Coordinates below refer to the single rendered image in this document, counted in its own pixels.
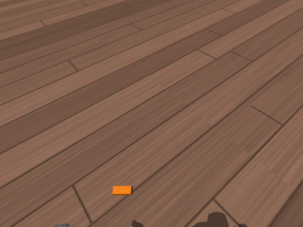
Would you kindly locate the small box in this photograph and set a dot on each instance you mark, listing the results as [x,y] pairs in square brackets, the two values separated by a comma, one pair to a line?
[122,190]

